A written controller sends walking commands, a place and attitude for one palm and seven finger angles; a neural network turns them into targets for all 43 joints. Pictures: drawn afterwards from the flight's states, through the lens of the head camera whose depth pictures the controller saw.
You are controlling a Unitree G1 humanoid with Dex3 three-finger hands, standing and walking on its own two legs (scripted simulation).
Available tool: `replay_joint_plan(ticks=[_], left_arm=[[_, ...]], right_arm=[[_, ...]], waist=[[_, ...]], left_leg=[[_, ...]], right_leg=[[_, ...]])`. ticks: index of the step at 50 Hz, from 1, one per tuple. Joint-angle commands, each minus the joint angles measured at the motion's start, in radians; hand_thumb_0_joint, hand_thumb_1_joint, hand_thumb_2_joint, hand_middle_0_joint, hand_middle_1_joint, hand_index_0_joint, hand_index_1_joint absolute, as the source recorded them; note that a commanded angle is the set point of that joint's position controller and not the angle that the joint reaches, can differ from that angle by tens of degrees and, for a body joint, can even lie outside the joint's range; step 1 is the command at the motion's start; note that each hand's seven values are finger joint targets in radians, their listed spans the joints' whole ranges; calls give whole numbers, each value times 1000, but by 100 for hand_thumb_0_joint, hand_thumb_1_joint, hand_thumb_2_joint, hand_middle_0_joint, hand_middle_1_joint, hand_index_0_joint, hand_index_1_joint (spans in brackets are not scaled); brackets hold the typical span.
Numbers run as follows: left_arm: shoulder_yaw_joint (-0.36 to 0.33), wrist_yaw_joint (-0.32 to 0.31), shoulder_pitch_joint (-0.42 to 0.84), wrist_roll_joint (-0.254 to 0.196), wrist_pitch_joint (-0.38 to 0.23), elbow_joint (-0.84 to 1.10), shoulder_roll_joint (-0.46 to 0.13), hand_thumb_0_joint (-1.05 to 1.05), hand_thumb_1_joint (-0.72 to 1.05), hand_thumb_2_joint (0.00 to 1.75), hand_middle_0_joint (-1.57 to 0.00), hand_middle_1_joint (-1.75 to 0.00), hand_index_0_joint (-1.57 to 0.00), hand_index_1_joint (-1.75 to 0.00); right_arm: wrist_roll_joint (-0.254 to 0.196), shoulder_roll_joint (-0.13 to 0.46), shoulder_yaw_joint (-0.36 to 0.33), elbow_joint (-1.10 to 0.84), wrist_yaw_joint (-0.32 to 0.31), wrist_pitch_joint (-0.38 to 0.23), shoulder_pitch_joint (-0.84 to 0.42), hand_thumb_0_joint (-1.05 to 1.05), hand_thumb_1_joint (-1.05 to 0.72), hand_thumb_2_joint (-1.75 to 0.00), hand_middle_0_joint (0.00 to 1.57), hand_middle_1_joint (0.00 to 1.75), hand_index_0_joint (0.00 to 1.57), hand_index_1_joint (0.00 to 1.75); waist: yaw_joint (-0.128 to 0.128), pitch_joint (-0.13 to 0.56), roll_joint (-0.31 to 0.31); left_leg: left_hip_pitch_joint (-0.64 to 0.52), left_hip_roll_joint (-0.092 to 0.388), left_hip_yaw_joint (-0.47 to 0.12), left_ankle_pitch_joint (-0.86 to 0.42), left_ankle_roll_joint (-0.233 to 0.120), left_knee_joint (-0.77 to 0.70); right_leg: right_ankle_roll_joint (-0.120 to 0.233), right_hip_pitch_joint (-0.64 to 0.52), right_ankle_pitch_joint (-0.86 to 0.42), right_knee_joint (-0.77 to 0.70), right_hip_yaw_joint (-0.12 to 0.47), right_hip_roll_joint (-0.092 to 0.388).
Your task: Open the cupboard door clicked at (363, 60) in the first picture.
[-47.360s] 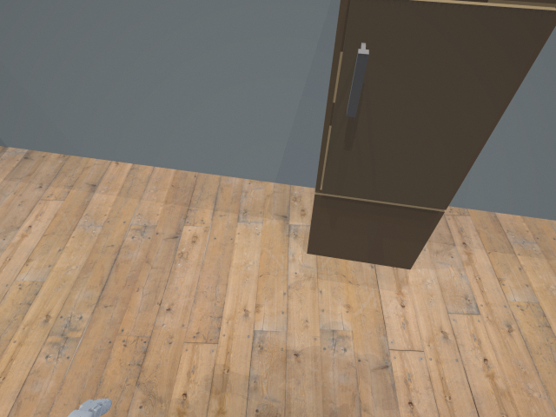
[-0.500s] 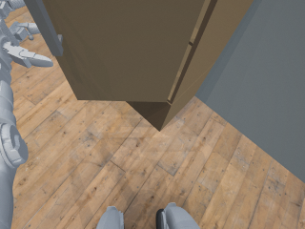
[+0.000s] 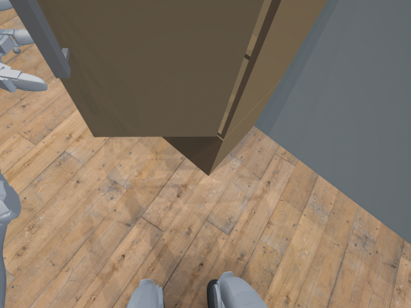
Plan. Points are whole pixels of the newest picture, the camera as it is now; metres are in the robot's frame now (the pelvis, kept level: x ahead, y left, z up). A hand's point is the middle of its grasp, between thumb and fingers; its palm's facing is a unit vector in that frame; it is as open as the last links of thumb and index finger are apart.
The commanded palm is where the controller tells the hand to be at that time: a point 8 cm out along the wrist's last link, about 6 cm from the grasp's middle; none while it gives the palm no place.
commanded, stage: move the hooked fingers beside the handle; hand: left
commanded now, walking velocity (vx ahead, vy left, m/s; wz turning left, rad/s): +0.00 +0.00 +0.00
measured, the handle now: (46, 29) +0.58 +0.22 +0.12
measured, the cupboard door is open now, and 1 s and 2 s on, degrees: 44 44 44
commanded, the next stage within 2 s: slide the fingers in behind the handle in 1.44 s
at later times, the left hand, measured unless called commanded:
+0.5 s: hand (4, 48) +0.53 +0.27 +0.12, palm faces -0.04 -1.00 -0.01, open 14.0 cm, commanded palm +0.53 +0.31 +0.11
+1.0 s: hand out of the picture +0.55 +0.29 +0.11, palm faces -0.05 -1.00 +0.00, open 14.0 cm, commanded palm +0.54 +0.32 +0.11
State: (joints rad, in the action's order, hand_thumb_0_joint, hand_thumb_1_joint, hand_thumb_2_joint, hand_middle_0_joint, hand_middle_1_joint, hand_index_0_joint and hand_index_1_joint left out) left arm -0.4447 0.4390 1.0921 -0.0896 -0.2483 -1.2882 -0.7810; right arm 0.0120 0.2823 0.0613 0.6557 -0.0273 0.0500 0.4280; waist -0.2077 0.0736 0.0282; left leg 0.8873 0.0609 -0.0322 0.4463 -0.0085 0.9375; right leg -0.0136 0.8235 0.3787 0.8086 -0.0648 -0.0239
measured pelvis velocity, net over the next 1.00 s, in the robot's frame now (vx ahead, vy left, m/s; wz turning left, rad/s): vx -0.01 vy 0.01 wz -0.03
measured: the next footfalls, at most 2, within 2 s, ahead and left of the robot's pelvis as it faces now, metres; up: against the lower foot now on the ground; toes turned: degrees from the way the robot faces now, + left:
none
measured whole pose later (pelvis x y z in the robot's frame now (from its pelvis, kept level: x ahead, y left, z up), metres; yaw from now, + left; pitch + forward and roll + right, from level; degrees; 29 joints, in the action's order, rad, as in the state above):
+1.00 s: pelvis -0.01 +0.01 -0.01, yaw -2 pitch +26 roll -6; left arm -0.52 0.56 1.17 -0.03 -0.20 -1.32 -0.95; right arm 0.01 0.29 0.10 0.60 -0.04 0.09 0.46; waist -0.26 0.06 0.03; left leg 1.00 0.07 -0.03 0.46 -0.02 1.01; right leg -0.03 0.93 0.37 0.84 -0.05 -0.04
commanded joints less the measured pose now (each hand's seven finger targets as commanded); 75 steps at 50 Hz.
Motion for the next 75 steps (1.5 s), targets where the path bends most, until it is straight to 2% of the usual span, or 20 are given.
replay_joint_plan(ticks=[1,3,4,6,8,11,14,22,24,28,31,33,43,45,54,56,59,64,66,75], left_arm=[[-15,44,458,-12,-76,265,-247,0,-50,30,-30,-120,-30,-120],[-33,54,430,-22,-78,259,-263,0,-50,30,-30,-120,-30,-120],[-28,59,434,-26,-74,241,-259,0,-50,30,-30,-120,-30,-120],[-65,63,432,-24,-70,244,-316,0,-50,30,-30,-120,-30,-120],[-90,65,420,-18,-78,259,-352,0,-50,30,-30,-120,-30,-120],[-85,74,384,-19,-63,214,-349,0,-50,30,-30,-120,-30,-120],[-78,78,406,-12,-56,192,-363,0,-50,30,-30,-120,-30,-120],[-94,90,445,-1,-56,179,-414,0,-50,30,-30,-120,-30,-120],[-107,93,445,9,-45,129,-451,0,-50,30,-30,-120,-30,-120],[-123,100,481,26,-54,185,-507,0,-50,30,-30,-120,-30,-120],[-97,107,471,21,-37,130,-472,0,-50,30,-30,-120,-30,-120],[-125,115,484,17,-38,143,-512,0,-50,30,-30,-120,-30,-120],[-107,125,505,22,-24,160,-504,0,-50,30,-30,-120,-30,-120],[-74,121,508,25,-19,186,-453,0,-50,30,-30,-120,-30,-120],[-148,101,398,20,-13,243,-489,0,-50,30,-30,-120,-30,-120],[-112,98,397,11,-8,242,-430,0,-50,30,-30,-120,-30,-120],[-149,102,369,-5,-10,223,-462,0,-50,30,-30,-120,-30,-120],[-114,110,356,-8,-20,207,-418,0,-50,30,-30,-120,-30,-120],[-108,113,374,-13,-17,176,-423,0,-50,30,-30,-120,-30,-120],[-96,128,434,-11,-41,196,-430,0,-50,30,-30,-120,-30,-120]], right_arm=[[2,203,-72,-30,-15,2,224,0,-90,-90,20,30,20,30],[1,205,-71,-36,-15,9,224,0,-90,-90,20,30,20,30],[-1,205,-70,-36,-16,10,220,0,-90,-90,20,30,20,30],[-3,211,-68,-47,-17,14,216,0,-90,-90,20,30,20,30],[-2,210,-67,-52,-18,17,217,0,-90,-90,20,30,20,30],[-7,211,-66,-62,-18,25,212,0,-90,-90,20,30,20,30],[-9,212,-61,-68,-22,28,211,0,-90,-90,20,30,20,30],[-9,219,-53,-79,-31,29,221,0,-90,-90,20,30,20,30],[-12,222,-47,-79,-34,31,220,0,-90,-90,20,30,20,30],[-9,222,-43,-81,-38,31,231,0,-90,-90,20,30,20,30],[-11,225,-41,-79,-38,32,228,0,-90,-90,20,30,20,30],[-10,228,-38,-79,-42,30,232,0,-90,-90,20,30,20,30],[-6,230,-34,-72,-41,31,251,0,-90,-90,20,30,20,30],[-2,226,-40,-67,-36,31,259,0,-90,-90,20,30,20,30],[1,224,-53,-86,-16,46,262,0,-90,-90,20,30,20,30],[-1,221,-57,-86,-10,47,254,0,-90,-90,20,30,20,30],[-4,226,-58,-93,-11,50,250,0,-90,-90,20,30,20,30],[-8,221,-56,-96,-10,51,232,0,-90,-90,20,30,20,30],[-11,224,-51,-98,-14,49,224,0,-90,-90,20,30,20,30],[-11,221,-49,-88,-26,38,218,0,-90,-90,20,30,20,30]], waist=[[-26,538,260],[-22,554,240],[-29,511,219],[-21,518,200],[-6,549,243],[-13,488,197],[-22,469,211],[-30,492,220],[-38,470,179],[-26,547,264],[-46,476,228],[-39,511,248],[-51,520,284],[-56,540,326],[-5,575,314],[-21,533,296],[-12,524,255],[-14,486,261],[-30,440,202],[-30,514,249]], left_leg=[[-514,-15,-35,-623,-7,-54],[-527,-12,-38,-658,-5,-52],[-499,-13,-34,-622,-9,-54],[-452,-19,-24,-567,-16,-59],[-482,-18,-28,-613,-11,-56],[-432,-19,-20,-573,-17,-55],[-412,-20,-19,-538,-19,-54],[-399,-19,-25,-518,-18,-41],[-349,-17,-22,-471,-24,-33],[-388,-15,-26,-512,-18,-23],[-368,-10,-29,-470,-19,-23],[-375,-10,-31,-478,-20,-20],[-420,0,-51,-530,-10,-13],[-473,3,-58,-583,0,-11],[-516,3,-58,-716,13,-16],[-511,4,-53,-681,10,-23],[-478,-3,-46,-655,1,-28],[-459,-9,-36,-619,-2,-31],[-390,-13,-26,-537,-15,-33],[-428,-12,-35,-548,-11,-19]], right_leg=[[29,-117,-424,-42,6,-51],[29,-122,-435,-42,4,-55],[27,-120,-427,-46,3,-56],[26,-163,-431,-46,10,-55],[28,-161,-443,-38,10,-53],[24,-153,-429,-44,10,-54],[22,-133,-403,-42,13,-52],[24,-106,-365,-28,10,-53],[17,-110,-342,-31,14,-53],[20,-115,-360,-15,15,-50],[17,-59,-306,-26,6,-56],[17,-69,-309,-22,7,-57],[20,-10,-299,-14,-10,-61],[22,23,-308,-12,-15,-60],[24,-41,-379,-16,-19,-66],[21,-26,-365,-26,-22,-69],[22,-66,-384,-29,-15,-70],[23,-60,-375,-32,-10,-67],[20,-78,-363,-34,-5,-67],[21,-75,-359,-20,0,-61]])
